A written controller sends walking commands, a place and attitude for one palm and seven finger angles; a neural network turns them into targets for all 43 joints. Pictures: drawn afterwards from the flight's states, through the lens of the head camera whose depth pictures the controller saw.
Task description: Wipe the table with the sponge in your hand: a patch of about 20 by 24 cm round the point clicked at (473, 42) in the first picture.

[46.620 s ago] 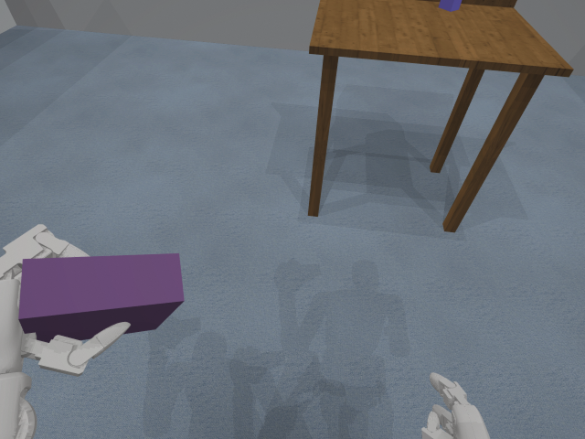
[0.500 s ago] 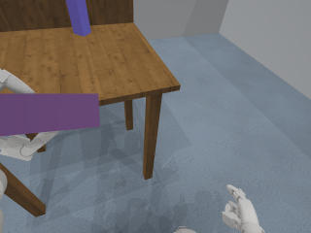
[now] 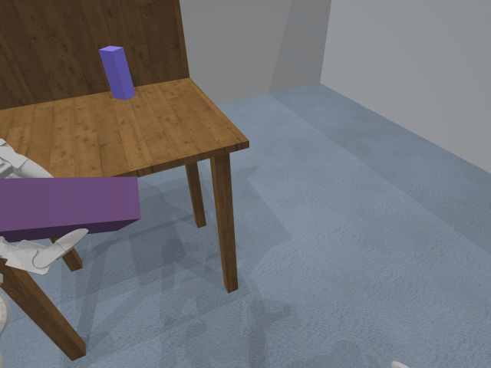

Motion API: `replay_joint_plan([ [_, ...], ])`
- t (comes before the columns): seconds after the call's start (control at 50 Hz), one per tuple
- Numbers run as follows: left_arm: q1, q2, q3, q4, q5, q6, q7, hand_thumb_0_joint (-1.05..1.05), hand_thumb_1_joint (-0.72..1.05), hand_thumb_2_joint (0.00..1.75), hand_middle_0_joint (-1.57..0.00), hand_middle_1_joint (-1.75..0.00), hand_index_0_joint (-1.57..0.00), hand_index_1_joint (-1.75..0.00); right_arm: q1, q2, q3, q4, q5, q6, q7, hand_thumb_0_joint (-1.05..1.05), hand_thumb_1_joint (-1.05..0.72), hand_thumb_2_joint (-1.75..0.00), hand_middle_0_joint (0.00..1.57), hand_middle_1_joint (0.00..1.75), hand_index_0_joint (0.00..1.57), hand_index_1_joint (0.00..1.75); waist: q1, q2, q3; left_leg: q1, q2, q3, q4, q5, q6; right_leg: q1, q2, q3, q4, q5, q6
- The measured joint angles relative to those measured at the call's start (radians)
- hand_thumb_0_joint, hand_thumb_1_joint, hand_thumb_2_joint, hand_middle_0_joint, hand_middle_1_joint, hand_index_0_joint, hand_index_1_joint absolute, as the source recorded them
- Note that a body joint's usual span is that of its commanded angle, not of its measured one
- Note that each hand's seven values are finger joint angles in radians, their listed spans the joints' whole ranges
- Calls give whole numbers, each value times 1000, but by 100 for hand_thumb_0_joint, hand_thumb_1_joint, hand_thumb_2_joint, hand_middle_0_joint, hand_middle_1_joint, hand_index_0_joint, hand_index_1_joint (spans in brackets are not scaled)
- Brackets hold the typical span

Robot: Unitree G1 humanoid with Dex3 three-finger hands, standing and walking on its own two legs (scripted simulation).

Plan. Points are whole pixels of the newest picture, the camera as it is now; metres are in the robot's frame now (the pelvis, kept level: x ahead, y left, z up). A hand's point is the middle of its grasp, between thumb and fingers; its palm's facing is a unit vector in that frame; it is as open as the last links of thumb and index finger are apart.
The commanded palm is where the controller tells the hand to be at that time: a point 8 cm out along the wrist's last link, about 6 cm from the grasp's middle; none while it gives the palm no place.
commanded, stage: stop stepping back and stand still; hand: left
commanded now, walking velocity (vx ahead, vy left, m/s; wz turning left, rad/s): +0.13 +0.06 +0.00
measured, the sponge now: (90, 209) +0.24 +0.20 +0.23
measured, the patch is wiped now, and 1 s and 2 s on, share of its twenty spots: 1.00 1.00 1.00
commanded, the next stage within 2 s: stand and wait in 0.50 s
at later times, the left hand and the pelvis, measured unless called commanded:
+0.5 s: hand (59, 231) +0.20 +0.20 +0.24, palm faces +0.46 -0.80 -0.38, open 9.4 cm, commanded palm +0.14 +0.26 +0.26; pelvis -0.01 -0.02 +0.00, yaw +0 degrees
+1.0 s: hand (19, 226) +0.20 +0.25 +0.25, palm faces +0.45 -0.82 -0.35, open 9.4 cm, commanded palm +0.15 +0.30 +0.26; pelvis -0.01 +0.02 +0.00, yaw +0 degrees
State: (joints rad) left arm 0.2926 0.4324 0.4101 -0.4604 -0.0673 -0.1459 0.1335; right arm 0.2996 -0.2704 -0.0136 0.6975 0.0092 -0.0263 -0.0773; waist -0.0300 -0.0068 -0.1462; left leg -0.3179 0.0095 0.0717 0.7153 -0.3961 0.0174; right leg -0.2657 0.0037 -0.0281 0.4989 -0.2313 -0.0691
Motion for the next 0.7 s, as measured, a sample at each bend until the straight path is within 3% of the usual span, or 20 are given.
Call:
replay_joint_plan([
  [0.06,26,-21,-14,-54,4,1,15,-2,-49,110,-79,-139,-83,-141,5,-27,-14,-16,-7,-16,-6,1,-90,-90,20,30,20,30,-1,7,15,117,8,-4,-197,-32,29,-31,12,-20,29,-1,4],
  [0.1,39,-16,-7,-98,10,-6,23,-2,-49,110,-79,-139,-83,-141,-6,-24,-19,-29,-11,-26,-6,1,-90,-90,20,30,20,30,-3,-7,49,112,7,-11,-215,101,10,-59,12,-19,94,-48,19],
  [0.18,46,11,29,-129,37,-13,30,-2,-49,110,-79,-139,-83,-141,-11,15,-12,-37,-13,-55,5,1,-90,-90,20,30,20,30,16,-20,62,102,13,0,-173,95,-25,-134,8,-12,329,-181,55],
  [0.22,12,14,39,-114,41,-10,32,-2,-49,110,-79,-139,-83,-141,-10,34,0,-27,-12,-69,11,1,-90,-90,20,30,20,30,24,-3,61,102,22,-10,-164,86,-33,-114,1,-26,300,-185,63],
  [0.26,-33,21,51,-90,36,-9,37,-2,-49,110,-79,-139,-83,-141,-16,50,19,-21,-11,-74,16,1,-90,-90,20,30,20,30,33,14,69,92,31,-21,-128,70,-45,-53,-3,-38,167,-148,68],
  [0.3,-83,14,49,-56,34,-11,33,-2,-49,110,-79,-139,-83,-141,-39,58,31,-9,-9,-67,22,1,-90,-90,20,30,20,30,39,51,86,53,52,-45,-30,21,-31,-39,20,-66,133,-49,26],
  [0.34,-113,-8,27,-26,26,-9,19,-2,-49,110,-79,-139,-83,-141,-67,65,36,13,-3,-48,32,1,-90,-90,20,30,20,30,43,64,99,-17,34,-74,145,-35,-17,-35,27,-81,134,-53,-11],
  [0.4,-71,-45,9,-24,14,-16,-1,-2,-49,110,-79,-139,-83,-141,-97,74,39,11,2,-30,46,1,-90,-90,20,30,20,30,47,52,113,-83,4,-71,280,-3,-18,-7,27,-63,73,-32,-20],
  [0.52,61,-17,0,-137,10,-30,-4,-2,-49,109,-79,-139,-83,-141,-114,73,38,-59,-4,-31,38,1,-90,-90,20,30,20,30,34,-11,153,-26,-3,-33,-6,67,-6,28,11,-35,7,3,-14],
  [0.58,64,3,2,-199,7,-46,5,-2,-49,109,-79,-139,-83,-141,-114,40,24,-80,-7,-40,35,1,-90,-90,20,30,20,30,38,1,159,40,13,-50,-164,136,7,21,29,-48,25,-11,-8],
  [0.7,-17,17,36,-163,9,-51,15,-2,-49,109,-79,-139,-83,-141,-133,12,-8,-66,13,-25,33,1,-90,-90,20,30,20,30,53,24,167,36,33,-67,-143,148,-33,30,47,-54,20,-14,10],
])
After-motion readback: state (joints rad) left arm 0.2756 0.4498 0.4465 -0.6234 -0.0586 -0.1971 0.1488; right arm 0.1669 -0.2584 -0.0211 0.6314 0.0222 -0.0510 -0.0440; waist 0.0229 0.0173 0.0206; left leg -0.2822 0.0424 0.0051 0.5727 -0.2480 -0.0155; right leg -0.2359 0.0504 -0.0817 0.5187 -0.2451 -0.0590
